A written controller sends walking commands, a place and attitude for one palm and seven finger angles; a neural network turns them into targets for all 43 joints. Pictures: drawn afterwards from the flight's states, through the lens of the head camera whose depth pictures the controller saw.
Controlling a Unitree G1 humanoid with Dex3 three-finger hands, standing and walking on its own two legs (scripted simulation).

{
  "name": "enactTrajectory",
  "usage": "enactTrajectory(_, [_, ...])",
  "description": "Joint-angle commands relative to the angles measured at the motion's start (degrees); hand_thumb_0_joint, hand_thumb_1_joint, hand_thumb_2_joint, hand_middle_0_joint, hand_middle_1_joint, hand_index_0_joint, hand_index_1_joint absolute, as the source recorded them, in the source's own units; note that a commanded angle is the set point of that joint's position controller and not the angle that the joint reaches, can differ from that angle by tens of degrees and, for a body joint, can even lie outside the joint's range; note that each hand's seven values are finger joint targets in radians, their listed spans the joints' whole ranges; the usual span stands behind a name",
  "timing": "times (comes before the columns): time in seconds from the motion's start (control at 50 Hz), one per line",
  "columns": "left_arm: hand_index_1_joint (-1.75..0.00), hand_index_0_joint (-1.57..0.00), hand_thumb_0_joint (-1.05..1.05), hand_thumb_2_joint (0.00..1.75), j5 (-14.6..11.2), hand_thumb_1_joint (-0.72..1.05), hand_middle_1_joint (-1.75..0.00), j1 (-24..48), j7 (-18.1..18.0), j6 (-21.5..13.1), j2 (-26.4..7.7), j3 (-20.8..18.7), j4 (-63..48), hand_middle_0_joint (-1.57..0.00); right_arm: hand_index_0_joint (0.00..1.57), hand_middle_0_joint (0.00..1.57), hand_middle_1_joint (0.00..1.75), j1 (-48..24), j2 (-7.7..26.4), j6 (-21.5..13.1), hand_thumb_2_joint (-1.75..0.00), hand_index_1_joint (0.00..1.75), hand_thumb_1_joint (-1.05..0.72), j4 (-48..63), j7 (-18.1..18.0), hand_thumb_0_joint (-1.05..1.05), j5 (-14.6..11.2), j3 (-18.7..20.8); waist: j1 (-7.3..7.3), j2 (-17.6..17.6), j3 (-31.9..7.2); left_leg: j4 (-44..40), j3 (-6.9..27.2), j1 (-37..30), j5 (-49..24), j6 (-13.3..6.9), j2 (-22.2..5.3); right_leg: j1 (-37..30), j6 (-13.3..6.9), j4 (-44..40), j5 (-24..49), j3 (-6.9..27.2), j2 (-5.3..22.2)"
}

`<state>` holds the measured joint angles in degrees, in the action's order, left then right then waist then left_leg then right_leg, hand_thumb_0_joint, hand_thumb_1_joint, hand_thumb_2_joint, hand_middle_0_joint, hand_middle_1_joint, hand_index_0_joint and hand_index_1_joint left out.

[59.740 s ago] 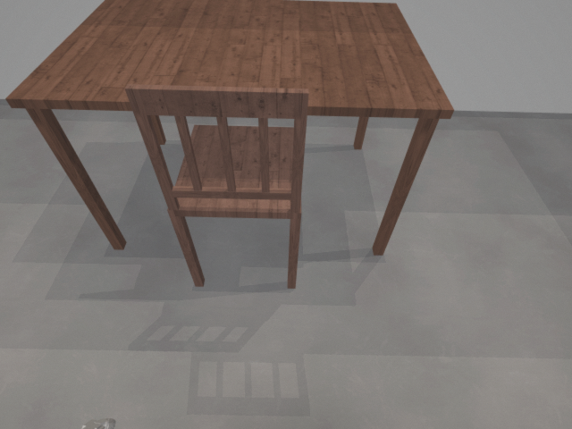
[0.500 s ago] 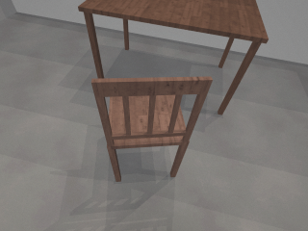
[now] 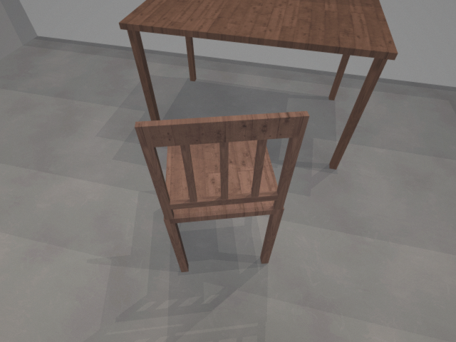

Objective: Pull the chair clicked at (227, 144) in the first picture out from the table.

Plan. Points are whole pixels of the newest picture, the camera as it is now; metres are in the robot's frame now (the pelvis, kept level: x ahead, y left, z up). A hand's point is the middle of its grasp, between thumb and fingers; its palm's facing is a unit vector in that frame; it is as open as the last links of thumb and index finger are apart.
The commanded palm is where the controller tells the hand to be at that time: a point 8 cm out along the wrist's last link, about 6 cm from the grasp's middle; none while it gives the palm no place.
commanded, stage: let the arm hang, fingers relaxed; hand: left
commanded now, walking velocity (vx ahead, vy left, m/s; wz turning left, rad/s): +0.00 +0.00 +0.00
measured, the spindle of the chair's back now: (224, 172) +0.55 +0.05 -0.10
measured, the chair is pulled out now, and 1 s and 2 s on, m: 0.58 0.58 0.58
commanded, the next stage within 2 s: look to check the result in 0.30 s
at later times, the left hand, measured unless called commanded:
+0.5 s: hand out of the picture +0.00 +0.15 -0.18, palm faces +0.02 -0.99 -0.16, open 7.3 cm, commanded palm none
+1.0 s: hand out of the picture +0.00 +0.15 -0.17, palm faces +0.03 -0.99 -0.17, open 7.3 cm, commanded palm none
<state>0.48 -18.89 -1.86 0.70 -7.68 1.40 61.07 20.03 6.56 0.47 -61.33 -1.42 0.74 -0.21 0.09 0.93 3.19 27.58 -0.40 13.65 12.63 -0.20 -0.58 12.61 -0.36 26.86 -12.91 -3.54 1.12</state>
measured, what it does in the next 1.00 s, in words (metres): stands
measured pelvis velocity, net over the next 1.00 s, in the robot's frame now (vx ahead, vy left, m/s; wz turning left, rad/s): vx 0.01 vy -0.01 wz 0.00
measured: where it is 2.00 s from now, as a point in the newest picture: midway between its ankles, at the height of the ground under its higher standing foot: outside the picture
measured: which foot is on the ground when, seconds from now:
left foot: down 0.00-1.00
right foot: down 0.00-1.00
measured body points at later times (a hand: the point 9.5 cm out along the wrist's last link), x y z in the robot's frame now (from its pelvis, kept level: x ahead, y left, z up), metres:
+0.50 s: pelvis +0.01 -0.01 +0.00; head +0.03 -0.01 +0.45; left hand +0.00 +0.20 -0.16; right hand -0.01 -0.21 -0.16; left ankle +0.03 +0.12 -0.74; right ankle +0.02 -0.12 -0.74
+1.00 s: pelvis +0.01 -0.01 +0.00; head +0.03 -0.01 +0.45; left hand +0.00 +0.20 -0.16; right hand -0.01 -0.21 -0.16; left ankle +0.03 +0.12 -0.74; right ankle +0.02 -0.12 -0.74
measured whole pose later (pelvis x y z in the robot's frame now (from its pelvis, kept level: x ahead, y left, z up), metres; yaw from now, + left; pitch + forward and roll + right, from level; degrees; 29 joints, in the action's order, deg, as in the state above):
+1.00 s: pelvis +0.01 -0.01 +0.00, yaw +0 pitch -2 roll +0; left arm 0.4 -17.7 -2.2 0.3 -7.0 0.6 61.0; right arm 18.6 6.1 -0.1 -62.1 -2.3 0.6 0.2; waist 0.1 0.3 4.2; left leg 26.8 0.0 12.6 12.8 0.6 -1.2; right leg 11.6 -1.1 26.3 -13.3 -3.9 0.4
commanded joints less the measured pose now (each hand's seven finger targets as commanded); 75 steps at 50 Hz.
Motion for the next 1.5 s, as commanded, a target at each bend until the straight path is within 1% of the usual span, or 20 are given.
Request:
enactTrajectory(0.0, [-0.30, -0.20, 0.00, 0.90, 0.0, 0.90, -0.30, -4.2, -0.5, -0.7, -5.4, -1.4, -1.7, -0.20, 0.20, 0.20, 0.30, 4.8, 4.9, -1.1, -0.90, 0.30, -0.90, 1.0, -0.3, 0.00, -0.1, 1.3, -0.17, -1.0, 2.8, -6.7, 5.5, 1.9, 2.8, -3.0, -4.1, 2.9, -3.0, -6.8, -3.5, 5.9, 4.5])
enactTrajectory(0.14, [-0.30, -0.20, 0.00, 0.90, 0.1, 0.90, -0.30, -4.3, -0.6, -0.8, -4.5, -1.7, -2.0, -0.20, 0.20, 0.20, 0.30, 4.7, 3.8, -1.2, -0.90, 0.30, -0.90, 0.8, -0.5, 0.00, -0.1, 1.4, -0.26, 0.3, 2.8, -6.4, 5.1, 2.0, 2.0, -2.9, -4.2, 2.4, -3.1, -7.0, -2.4, 6.0, 4.3])
enactTrajectory(0.18, [-0.30, -0.20, 0.00, 0.90, 0.1, 0.90, -0.30, -4.3, -0.6, -0.9, -4.4, -1.6, -2.1, -0.20, 0.20, 0.20, 0.30, 4.6, 3.7, -1.2, -0.90, 0.30, -0.90, 0.9, -0.6, 0.00, -0.2, 1.4, -0.11, -1.4, 2.1, -5.6, 4.9, 1.1, 0.3, -2.8, -4.1, 2.4, -3.1, -6.8, -1.4, 6.1, 4.6])
enactTrajectory(0.22, [-0.30, -0.20, 0.00, 0.90, 0.0, 0.90, -0.30, -4.1, -0.6, -0.9, -4.2, -1.7, -2.3, -0.20, 0.20, 0.20, 0.30, 4.7, 3.6, -1.3, -0.90, 0.30, -0.90, 0.8, -0.6, 0.00, -0.2, 1.4, -0.03, -1.0, 1.4, -5.5, 4.8, 0.5, -0.6, -2.7, -4.2, 2.1, -3.1, -6.7, -0.9, 6.0, 4.7])
enactTrajectory(0.26, [-0.30, -0.20, 0.00, 0.90, 0.0, 0.90, -0.30, -4.2, -0.6, -0.9, -4.1, -1.7, -2.2, -0.20, 0.20, 0.20, 0.30, 4.2, 3.8, -1.3, -0.90, 0.30, -0.90, 0.7, -0.7, 0.00, -0.2, 1.4, -0.16, -0.5, 2.6, -5.8, 5.0, 0.9, -0.5, -2.8, -4.3, 2.5, -3.1, -6.9, -0.8, 6.0, 4.5])
enactTrajectory(0.42, [-0.30, -0.20, 0.00, 0.90, -0.1, 0.90, -0.30, -4.0, -0.6, -1.1, -4.0, -1.7, -2.0, -0.20, 0.20, 0.20, 0.30, 4.1, 4.0, -1.6, -0.90, 0.30, -0.90, 0.5, -0.9, 0.00, -0.3, 1.3, -0.03, 0.1, 0.1, -5.4, 4.7, -1.3, -4.0, -2.7, -4.6, 0.9, -3.1, -6.4, 2.5, 6.0, 4.7])
enactTrajectory(0.56, [-0.30, -0.20, 0.00, 0.90, -0.1, 0.90, -0.30, -3.8, -0.6, -1.1, -4.1, -1.6, -1.8, -0.20, 0.20, 0.20, 0.30, 3.5, 4.1, -1.5, -0.90, 0.30, -0.90, 0.4, -1.0, 0.00, -0.3, 1.2, -0.17, -0.2, 0.9, -5.5, 4.8, -1.5, -5.9, -2.8, -4.8, 0.3, -2.9, -6.4, 4.3, 5.6, 4.8])
enactTrajectory(0.66, [-0.30, -0.20, 0.00, 0.90, -0.1, 0.90, -0.30, -3.6, -0.6, -1.0, -4.1, -1.6, -1.8, -0.20, 0.20, 0.20, 0.30, 3.5, 4.1, -1.1, -0.90, 0.30, -0.90, 0.3, -0.9, 0.00, -0.3, 1.3, 0.02, -1.4, 2.7, -5.7, 4.6, -0.6, -2.9, -2.6, -4.5, 1.3, -3.0, -7.3, 1.5, 5.7, 4.7])
enactTrajectory(0.76, [-0.30, -0.20, 0.00, 0.90, -0.1, 0.90, -0.30, -3.5, -0.6, -0.9, -4.3, -1.7, -1.8, -0.20, 0.20, 0.20, 0.30, 3.4, 4.3, -1.2, -0.90, 0.30, -0.90, 0.4, -0.9, 0.00, -0.2, 1.2, -0.06, 0.3, 2.6, -6.4, 5.1, -0.1, -0.9, -2.7, -4.6, 1.3, -3.0, -7.3, 0.2, 5.8, 4.5])
enactTrajectory(0.78, [-0.30, -0.20, 0.00, 0.90, 0.0, 0.90, -0.30, -3.5, -0.6, -0.9, -4.2, -1.7, -1.9, -0.20, 0.20, 0.20, 0.30, 3.5, 4.2, -1.2, -0.90, 0.30, -0.90, 0.5, -0.8, 0.00, -0.2, 1.3, -0.06, -0.6, 2.4, -6.4, 5.0, -0.1, -0.8, -2.7, -4.6, 1.2, -3.0, -7.2, 0.3, 5.7, 4.6])
enactTrajectory(0.86, [-0.30, -0.20, 0.00, 0.90, -0.1, 0.90, -0.30, -3.5, -0.5, -1.0, -4.3, -1.7, -1.9, -0.20, 0.20, 0.20, 0.30, 3.6, 4.3, -1.2, -0.90, 0.30, -0.90, 0.3, -0.8, 0.00, -0.2, 1.3, -0.10, -1.6, 1.9, -6.0, 4.9, -0.4, -1.6, -2.6, -4.5, 0.9, -3.0, -7.3, 0.5, 5.7, 4.6])
enactTrajectory(0.92, [-0.30, -0.20, 0.00, 0.90, -0.1, 0.90, -0.30, -3.5, -0.5, -1.0, -4.1, -1.7, -1.7, -0.20, 0.20, 0.20, 0.30, 3.6, 4.1, -1.4, -0.90, 0.30, -0.90, 0.2, -0.9, 0.00, -0.3, 1.2, -0.04, 0.5, 1.4, -6.3, 5.1, -0.9, -2.1, -2.7, -4.6, 0.9, -3.0, -6.9, 1.3, 5.7, 4.6])
enactTrajectory(0.96, [-0.30, -0.20, 0.00, 0.90, -0.1, 0.90, -0.30, -3.5, -0.6, -1.0, -4.2, -1.8, -1.8, -0.20, 0.20, 0.20, 0.30, 3.8, 4.1, -1.3, -0.90, 0.30, -0.90, 0.3, -0.9, 0.00, -0.3, 1.2, -0.14, 0.1, 2.4, -6.4, 5.2, 0.3, -1.9, -2.8, -4.6, 0.6, -3.0, -7.0, 1.2, 5.5, 4.5])
enactTrajectory(1.02, [-0.30, -0.20, 0.00, 0.90, -0.1, 0.90, -0.30, -3.6, -0.5, -1.1, -4.0, -1.7, -1.7, -0.20, 0.20, 0.20, 0.30, 4.1, 3.9, -1.4, -0.90, 0.30, -0.90, 0.2, -0.9, 0.00, -0.3, 1.2, -0.04, -0.8, 1.2, -5.9, 5.1, -0.7, -2.3, -2.7, -4.5, 0.5, -3.1, -7.0, 1.3, 5.7, 4.7])
enactTrajectory(1.06, [-0.30, -0.20, 0.00, 0.90, -0.1, 0.90, -0.30, -3.6, -0.5, -1.0, -4.1, -1.7, -1.7, -0.20, 0.20, 0.20, 0.30, 3.8, 4.0, -1.2, -0.90, 0.30, -0.90, 0.2, -0.9, 0.00, -0.3, 1.2, -0.09, -0.6, 2.8, -6.2, 5.0, 0.1, -1.1, -2.7, -4.5, 1.3, -3.1, -7.3, 0.2, 5.6, 4.6])
enactTrajectory(1.1, [-0.30, -0.20, 0.00, 0.90, -0.1, 0.90, -0.30, -3.6, -0.5, -1.1, -4.1, -1.7, -1.7, -0.20, 0.20, 0.20, 0.30, 4.1, 3.9, -1.3, -0.90, 0.30, -0.90, 0.1, -0.9, 0.00, -0.3, 1.2, -0.05, -1.0, 1.8, -6.0, 5.1, -0.3, -1.3, -2.6, -4.4, 0.8, -3.1, -7.1, 0.5, 5.7, 4.7])
enactTrajectory(1.16, [-0.30, -0.20, 0.00, 0.90, -0.1, 0.90, -0.30, -3.8, -0.6, -1.0, -4.0, -1.8, -1.7, -0.20, 0.20, 0.20, 0.30, 3.8, 3.8, -1.1, -0.90, 0.30, -0.90, 0.2, -0.9, 0.00, -0.3, 1.3, -0.11, -1.1, 3.0, -6.0, 4.9, 0.0, -0.9, -2.7, -4.4, 1.5, -3.1, -7.4, -0.1, 5.6, 4.7])
enactTrajectory(1.22, [-0.30, -0.20, 0.00, 0.90, -0.1, 0.90, -0.30, -3.8, -0.5, -1.2, -4.0, -1.8, -1.7, -0.20, 0.20, 0.20, 0.30, 4.3, 3.8, -1.3, -0.90, 0.30, -0.90, 0.1, -0.9, 0.00, -0.3, 1.2, 0.06, -0.3, 0.9, -5.7, 4.9, -0.9, -2.2, -2.6, -4.4, 0.6, -3.1, -7.0, 1.2, 5.8, 4.8])
enactTrajectory(1.26, [-0.30, -0.20, 0.00, 0.90, -0.1, 0.90, -0.30, -3.8, -0.6, -1.1, -3.9, -1.8, -1.7, -0.20, 0.20, 0.20, 0.30, 3.9, 3.7, -1.3, -0.90, 0.30, -0.90, 0.1, -0.9, 0.00, -0.3, 1.2, -0.16, -0.8, 2.4, -5.9, 5.0, 0.1, -1.9, -2.7, -4.5, 0.9, -3.1, -7.1, 1.1, 5.5, 4.7])
enactTrajectory(1.48, [-0.30, -0.20, 0.00, 0.90, -0.1, 0.90, -0.30, -4.0, -0.6, -1.1, -3.8, -1.7, -1.7, -0.20, 0.20, 0.20, 0.30, 3.7, 3.6, -1.2, -0.90, 0.30, -0.90, 0.1, -0.9, 0.00, -0.3, 1.3, -0.06, -0.1, 2.4, -5.8, 5.0, -0.2, -0.9, -2.6, -4.4, 1.5, -3.2, -7.3, 0.1, 5.8, 4.7])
